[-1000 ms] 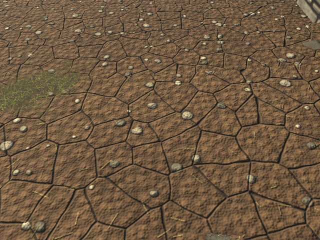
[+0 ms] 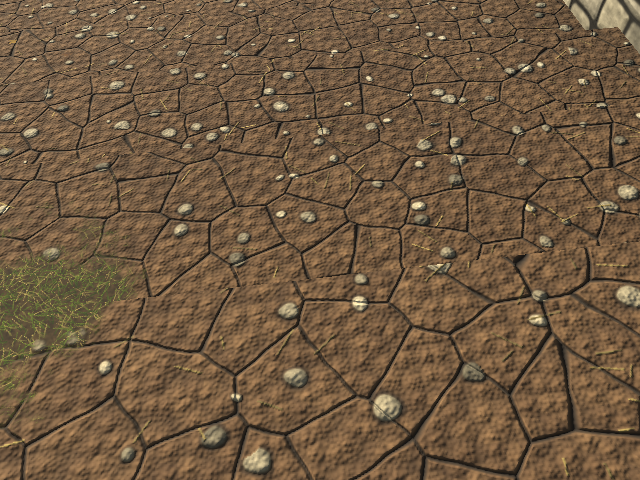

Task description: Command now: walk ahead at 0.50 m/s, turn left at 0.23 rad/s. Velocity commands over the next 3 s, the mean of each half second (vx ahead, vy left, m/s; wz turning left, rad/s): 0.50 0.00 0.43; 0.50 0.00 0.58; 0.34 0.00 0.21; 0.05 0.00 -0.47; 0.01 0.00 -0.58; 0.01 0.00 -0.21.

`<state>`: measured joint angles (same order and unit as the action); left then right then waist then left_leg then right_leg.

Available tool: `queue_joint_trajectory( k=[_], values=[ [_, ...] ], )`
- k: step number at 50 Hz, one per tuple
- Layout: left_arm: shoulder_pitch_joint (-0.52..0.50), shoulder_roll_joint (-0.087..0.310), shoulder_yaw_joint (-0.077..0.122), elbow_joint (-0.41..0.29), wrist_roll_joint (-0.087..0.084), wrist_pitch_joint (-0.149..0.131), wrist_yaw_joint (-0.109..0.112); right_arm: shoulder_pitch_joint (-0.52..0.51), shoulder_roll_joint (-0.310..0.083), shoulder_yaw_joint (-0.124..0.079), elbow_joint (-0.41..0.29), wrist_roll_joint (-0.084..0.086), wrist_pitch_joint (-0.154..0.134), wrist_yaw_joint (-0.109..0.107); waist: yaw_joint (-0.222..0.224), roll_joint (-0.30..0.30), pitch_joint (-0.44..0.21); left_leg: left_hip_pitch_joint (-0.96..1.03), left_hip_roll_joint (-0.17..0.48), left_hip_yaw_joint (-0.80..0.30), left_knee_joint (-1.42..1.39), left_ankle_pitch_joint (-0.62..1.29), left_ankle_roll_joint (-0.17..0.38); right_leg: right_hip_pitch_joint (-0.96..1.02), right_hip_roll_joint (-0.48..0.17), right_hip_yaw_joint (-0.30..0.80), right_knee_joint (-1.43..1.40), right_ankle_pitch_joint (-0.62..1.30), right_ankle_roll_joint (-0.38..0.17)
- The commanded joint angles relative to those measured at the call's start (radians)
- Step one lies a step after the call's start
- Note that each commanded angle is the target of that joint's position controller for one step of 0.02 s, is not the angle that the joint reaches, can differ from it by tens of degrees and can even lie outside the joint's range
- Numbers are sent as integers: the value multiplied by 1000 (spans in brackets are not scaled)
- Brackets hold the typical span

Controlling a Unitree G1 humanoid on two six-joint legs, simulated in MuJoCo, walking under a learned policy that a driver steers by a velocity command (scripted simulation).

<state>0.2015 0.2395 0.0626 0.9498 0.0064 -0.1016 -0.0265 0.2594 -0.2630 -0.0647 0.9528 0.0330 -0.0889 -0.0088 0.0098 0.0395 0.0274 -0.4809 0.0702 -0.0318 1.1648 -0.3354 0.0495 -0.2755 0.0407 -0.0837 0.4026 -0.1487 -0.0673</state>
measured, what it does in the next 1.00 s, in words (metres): walks ahead, turning left: left foot, then right foot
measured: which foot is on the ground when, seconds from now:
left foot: up 0.00-0.38, down 0.40-0.86, up 0.88-1.00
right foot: down 0.00-0.42, up 0.44-0.82, down 0.84-1.00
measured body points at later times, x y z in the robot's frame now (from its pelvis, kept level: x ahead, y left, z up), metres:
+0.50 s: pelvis +0.29 +0.08 -0.01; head +0.31 +0.09 +0.43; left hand +0.26 +0.33 -0.16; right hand +0.45 -0.15 -0.14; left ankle +0.33 +0.16 -0.74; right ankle +0.15 -0.10 -0.64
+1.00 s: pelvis +0.58 +0.13 +0.00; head +0.58 +0.14 +0.45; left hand +0.54 +0.40 -0.12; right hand +0.77 -0.06 -0.13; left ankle +0.46 +0.21 -0.65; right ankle +0.66 +0.05 -0.74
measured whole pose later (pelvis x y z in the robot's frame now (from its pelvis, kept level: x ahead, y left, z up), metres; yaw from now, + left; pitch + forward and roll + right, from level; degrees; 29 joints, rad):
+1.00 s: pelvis +0.58 +0.13 +0.00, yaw +33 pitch +2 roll -1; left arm 0.20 0.23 0.00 0.88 0.04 -0.11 0.03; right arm 0.31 -0.25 -0.07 0.91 -0.09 -0.10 0.06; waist 0.00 0.01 -0.02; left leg -0.48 -0.01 -0.07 1.14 -0.34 0.07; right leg -0.24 -0.01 -0.13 0.37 -0.16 -0.03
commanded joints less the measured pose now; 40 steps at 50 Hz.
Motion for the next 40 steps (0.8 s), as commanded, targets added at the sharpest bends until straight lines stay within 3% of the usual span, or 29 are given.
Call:
queue_joint_trajectory(
  k=[1, 5, 9, 14, 17, 18, 19, 20, 21, 22, 23, 24, 25, 26, 27, 28, 31, 33, 36, 38, 40],
  values=[
    [12, 102, 19, -25, 9, -24, 8, 53, -43, -19, -38, 2, 21, -7, -22, -110, -29, -127, 82, -73, -37, 84, -2, 97, -291, 234, -274, 91, -153],
    [40, 132, 27, -10, 12, -23, 31, -41, -48, -26, -76, -10, 27, -2, -9, -84, 7, -233, 62, -97, -212, 293, -20, 138, -278, 107, -300, 186, -131],
    [67, 141, 24, -5, 4, -18, 44, -170, -22, -12, -123, -15, 21, 21, 32, -80, 38, -190, 43, -7, -424, 455, -19, 158, -252, -16, -316, 210, -92],
    [153, 163, 33, 23, -11, 18, 49, -297, -13, 0, -206, -12, 24, 53, 71, -68, 78, -274, 21, 55, -536, 345, 12, 376, -319, -67, -227, 346, -82],
    [115, 202, 45, 1, -17, 41, 59, -248, -53, -18, -233, -9, 29, 72, 11, -123, 16, -133, -53, 137, -540, 195, 60, 422, -332, -112, -59, 777, -51],
    [229, 87, -9, 45, 168, -10, -1, -88, -64, -6, -175, -126, 15, 64, -35, -162, -64, 10, -59, 37, -545, 245, 83, 455, -360, -103, -63, 871, -95],
    [158, 159, 21, 37, 141, -25, -19, -9, -112, -35, -166, -123, 7, 55, -105, -116, -68, 108, -119, 77, -640, 250, 103, 449, -312, -160, 86, 882, -86],
    [207, 166, 15, 44, 133, -31, -29, 109, -161, -56, -124, -114, -5, 40, -120, -39, -191, 441, -132, 45, -554, 351, 157, 250, -252, -172, 309, 683, -55],
    [309, 71, -30, -6, 131, -47, -50, 318, -222, -66, -85, -88, -9, 25, -127, 158, -434, 1000, 61, -371, -567, 354, 390, -199, -117, -116, 622, 166, 44],
    [186, 87, -30, -10, 90, -46, -84, 454, -190, -45, -22, -101, -3, 28, -217, 52, -408, 1087, 190, -711, -788, 246, 418, -435, 15, 47, 840, -406, 56],
    [0, 65, -39, -68, 54, -40, -75, 404, -201, -64, -7, -100, -24, 26, -243, -9, -149, 952, 173, -625, -830, 113, 304, -638, -38, 181, 943, -366, 28],
    [-40, 103, -34, -84, 63, -42, -46, 277, -169, -59, -17, -80, -36, 27, -196, 3, -41, 745, 150, -535, -841, 139, 281, -635, -100, 208, 944, -300, 21],
    [6, 135, -25, -92, 95, -36, -16, 194, -88, -25, -21, -76, -40, 35, -117, -7, -75, 601, 126, -467, -858, 201, 281, -513, -128, 219, 884, -250, 5],
    [26, 108, -31, -97, 106, -30, 1, 116, -37, -5, -31, -78, -43, 43, -55, -3, -42, 439, 114, -407, -885, 247, 278, -425, -154, 208, 842, -209, 3],
    [40, 66, -42, -100, 106, -19, 12, 52, -4, 12, -55, -84, -41, 49, -6, 2, -33, 294, 99, -379, -922, 264, 274, -328, -167, 204, 807, -194, 8],
    [46, 48, -49, -104, 97, -6, 16, 15, 5, 19, -75, -85, -46, 52, 15, 1, -23, 215, 83, -355, -956, 228, 275, -304, -162, 190, 773, -192, 18],
    [3, 51, -60, -126, 73, 10, 19, 26, -64, 8, -98, -104, -64, 69, -1, -14, -2, 72, 20, -253, -975, 246, 253, -268, -153, 119, 567, 1, 72],
    [-97, 19, -75, -166, 63, 25, 14, 90, -92, -2, -80, -101, -64, 86, -30, 4, 7, -5, -27, -197, -950, 349, 228, -154, -117, 57, 373, 109, 94],
    [-186, 41, -78, -189, 55, 34, 4, 216, -124, -25, -53, -98, -50, 114, -78, 18, 12, 118, 26, -278, -897, 399, 240, -156, -90, 55, 227, 165, 109],
    [-227, 72, -71, -195, 56, 24, 14, 221, -121, -33, -53, -99, -40, 117, -75, 22, 15, 258, 83, -358, -859, 418, 233, -207, -89, 86, 150, 144, 92],
    [-227, 95, -64, -195, 41, 11, 24, 201, -115, -37, -49, -102, -31, 108, -48, 25, 4, 355, 99, -389, -809, 472, 198, -174, -86, 89, 81, 126, 45]
  ],
)
Next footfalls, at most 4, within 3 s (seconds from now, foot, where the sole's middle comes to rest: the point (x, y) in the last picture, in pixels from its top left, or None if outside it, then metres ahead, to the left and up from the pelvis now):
0.40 left None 0.37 0.17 -0.78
0.84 right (316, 385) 0.69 0.07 -0.78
1.34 left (150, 360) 0.76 0.46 -0.78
1.76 right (259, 333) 0.83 0.21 -0.78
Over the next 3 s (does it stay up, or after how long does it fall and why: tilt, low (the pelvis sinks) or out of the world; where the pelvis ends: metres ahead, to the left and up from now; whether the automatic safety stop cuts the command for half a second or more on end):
stays up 0.70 0.33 -0.01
